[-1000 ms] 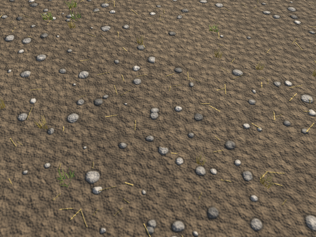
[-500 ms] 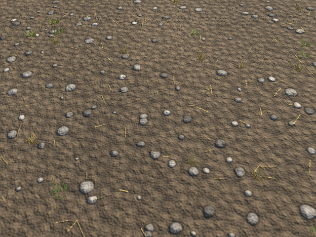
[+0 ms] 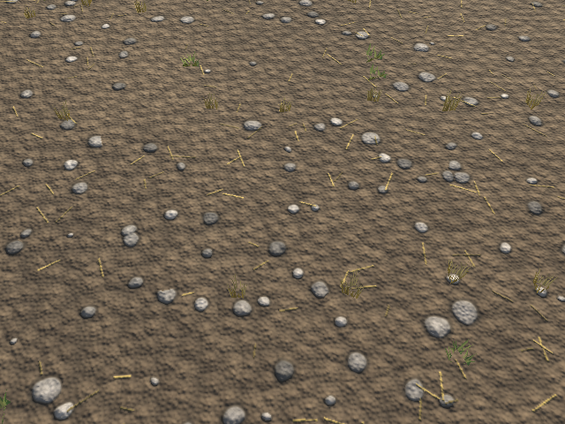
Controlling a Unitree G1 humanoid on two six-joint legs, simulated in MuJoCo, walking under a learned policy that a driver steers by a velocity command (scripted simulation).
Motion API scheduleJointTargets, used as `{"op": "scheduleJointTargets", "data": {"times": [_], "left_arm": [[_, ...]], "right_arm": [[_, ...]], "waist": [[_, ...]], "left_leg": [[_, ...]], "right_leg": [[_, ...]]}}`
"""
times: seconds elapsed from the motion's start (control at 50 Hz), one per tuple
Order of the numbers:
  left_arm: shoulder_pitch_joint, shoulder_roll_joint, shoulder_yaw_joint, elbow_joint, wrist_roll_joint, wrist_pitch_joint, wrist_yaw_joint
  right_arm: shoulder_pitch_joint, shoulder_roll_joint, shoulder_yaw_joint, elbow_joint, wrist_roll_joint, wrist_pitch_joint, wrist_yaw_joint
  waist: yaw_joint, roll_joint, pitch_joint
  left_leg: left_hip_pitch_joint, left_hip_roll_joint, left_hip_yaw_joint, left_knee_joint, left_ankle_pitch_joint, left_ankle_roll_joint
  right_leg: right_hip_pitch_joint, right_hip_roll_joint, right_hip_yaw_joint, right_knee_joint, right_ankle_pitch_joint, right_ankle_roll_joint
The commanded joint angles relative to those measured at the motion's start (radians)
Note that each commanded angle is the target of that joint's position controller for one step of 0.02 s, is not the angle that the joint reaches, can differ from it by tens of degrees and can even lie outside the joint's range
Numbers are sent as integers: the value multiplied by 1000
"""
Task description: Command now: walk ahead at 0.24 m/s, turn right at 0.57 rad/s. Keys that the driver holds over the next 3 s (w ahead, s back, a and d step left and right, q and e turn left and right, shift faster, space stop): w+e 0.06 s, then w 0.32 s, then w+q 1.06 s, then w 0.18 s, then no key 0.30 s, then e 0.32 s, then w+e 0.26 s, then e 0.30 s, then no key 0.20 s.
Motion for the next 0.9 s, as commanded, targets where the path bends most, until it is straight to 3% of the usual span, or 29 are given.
{"op": "scheduleJointTargets", "data": {"times": [0.02, 0.04, 0.06, 0.1, 0.16, 0.24, 0.32, 0.38, 0.4, 0.42, 0.44, 0.46, 0.48, 0.5, 0.52, 0.54, 0.56, 0.6, 0.68, 0.78, 0.86, 0.9], "left_arm": [[-101, 95, 11, -120, 20, -37, 6], [-111, 136, 22, -115, 27, -41, -2], [-78, 137, 25, -89, 24, -43, -19], [-25, 105, 18, -52, 28, -44, -43], [-65, 66, 3, -57, 24, -50, -56], [-167, 60, -5, -75, 28, -56, -54], [-293, 15, -34, -112, 31, -70, -64], [-342, 1, -49, -132, 24, -78, -64], [-327, 7, -48, -131, 23, -81, -58], [-269, 17, -43, -116, 20, -86, -49], [-149, 34, -33, -77, 20, -95, -36], [24, 71, -18, -19, 31, -109, -20], [193, 163, 7, 5, 54, -118, 1], [230, 239, 22, 17, 47, -112, 8], [161, 166, 7, 15, 25, -110, 7], [61, 104, -12, 7, 18, -114, 5], [6, 52, -24, 2, 16, -122, 1], [-12, 6, -38, 15, 8, -137, 6], [40, 13, -34, 51, -2, -168, 10], [97, -6, -42, 91, 2, -168, 18], [154, 27, -39, 128, 1, -163, 32], [163, 51, -35, 141, 3, -154, 41]], "right_arm": [[132, -286, -69, -22, -33, -24, -14], [84, -218, -56, -28, -27, -28, -7], [37, -161, -42, -36, -14, -35, -1], [56, -115, -29, -31, -10, -52, 6], [161, -105, -31, 16, -11, -83, 27], [246, -104, -36, 64, -5, -96, 36], [289, -95, -33, 109, -4, -99, 39], [331, -108, -34, 146, -5, -95, 40], [341, -114, -35, 158, -3, -91, 38], [331, -125, -36, 165, -1, -89, 38], [315, -133, -37, 170, 4, -86, 37], [300, -126, -33, 168, 13, -86, 39], [286, -64, -12, 119, 27, -90, 46], [360, 16, 0, 99, 33, -86, 44], [286, -95, -33, 120, 14, -73, 33], [257, -72, -34, 112, 17, -76, 41], [257, -42, -29, 127, 18, -73, 46], [286, -17, -31, 153, -8, -47, 59], [198, 7, -38, 124, -13, -21, 81], [1, 29, -26, 52, -13, -25, 98], [-139, 40, -8, -5, -18, -29, 111], [-134, 23, -11, -13, -20, -28, 107]], "waist": [[-69, 175, 23], [-30, 115, 84], [-4, 105, 96], [-6, 141, 65], [-36, 115, 57], [-74, 116, 80], [-94, 125, 84], [-98, 150, 83], [-86, 153, 80], [-46, 150, 59], [19, 124, 0], [96, 82, -107], [158, -45, -254], [111, -243, -352], [100, -64, -222], [48, -56, -95], [20, -59, -43], [-18, -101, 1], [-36, -82, 34], [-15, -63, 78], [15, -52, 94], [0, -57, 67]], "left_leg": [[212, 451, -629, -419, -544, 148], [142, 416, -556, -403, -525, 159], [135, 346, -429, -403, -430, 136], [154, 261, -259, -401, -237, 118], [217, 251, -175, -391, -72, 131], [296, 266, -124, -395, 52, 155], [286, 261, -44, -367, 267, 163], [260, 278, -17, -322, 450, 159], [244, 290, -27, -295, 540, 158], [233, 294, -27, -232, 698, 150], [221, 272, -4, -98, 847, 133], [127, 224, 38, 99, 814, 108], [-110, 157, 74, 400, 455, 79], [-343, 10, 70, 676, -207, 62], [-384, 59, -39, 742, -136, 82], [-374, 97, -40, 710, -43, 87], [-341, 124, -24, 667, 8, 83], [-289, 140, -6, 636, 50, 63], [-385, 139, 22, 641, 140, 44], [-455, 127, 80, 434, 306, 31], [-390, 97, 173, 201, 332, 62], [-329, 54, 208, 149, 272, 97]], "right_leg": [[-457, -11, -59, 342, -157, 3], [-437, -76, -44, 395, -68, 2], [-419, -94, -67, 418, -1, 15], [-385, -101, -107, 478, 88, 32], [-436, -103, -92, 482, 162, 35], [-511, -117, -108, 363, 196, 55], [-436, -164, -238, 157, 225, 57], [-298, -159, -319, 26, 171, 18], [-230, -145, -329, -3, 156, -3], [-134, -118, -333, -38, 144, -24], [18, -91, -329, -104, 174, -45], [264, -108, -299, -143, 220, -69], [547, -370, -10, -204, -17, -122], [655, -618, 408, -318, -43, -193], [511, -567, 347, -333, -46, -165], [370, -520, 181, -362, 35, -141], [283, -470, 68, -398, 132, -111], [190, -403, -87, -436, 242, -70], [195, -385, -232, -462, 457, -67], [213, -354, -369, -462, 606, -61], [289, -381, -429, -444, 742, -51], [361, -394, -460, -365, 972, -39]]}}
